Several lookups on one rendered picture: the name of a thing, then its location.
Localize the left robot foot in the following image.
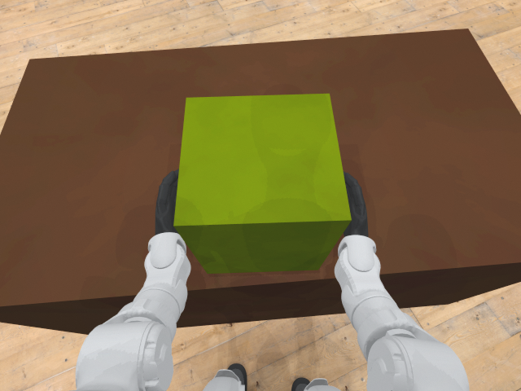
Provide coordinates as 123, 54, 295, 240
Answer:
227, 363, 247, 391

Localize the robot right shin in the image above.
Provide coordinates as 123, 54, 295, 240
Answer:
305, 378, 328, 390

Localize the right robot forearm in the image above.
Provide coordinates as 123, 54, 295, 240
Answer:
335, 235, 470, 391

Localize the right robot upper arm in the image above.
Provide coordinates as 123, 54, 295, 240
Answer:
366, 336, 469, 391

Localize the left robot hand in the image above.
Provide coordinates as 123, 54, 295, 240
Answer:
155, 169, 179, 235

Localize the right robot hand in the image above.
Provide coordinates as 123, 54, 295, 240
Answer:
344, 172, 369, 238

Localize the carton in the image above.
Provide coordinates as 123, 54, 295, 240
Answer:
173, 94, 352, 274

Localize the left robot upper arm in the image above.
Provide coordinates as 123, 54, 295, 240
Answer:
71, 321, 173, 391

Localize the pedestal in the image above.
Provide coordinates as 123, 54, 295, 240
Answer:
0, 29, 521, 335

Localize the left robot forearm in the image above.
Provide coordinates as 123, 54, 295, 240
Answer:
76, 232, 191, 387

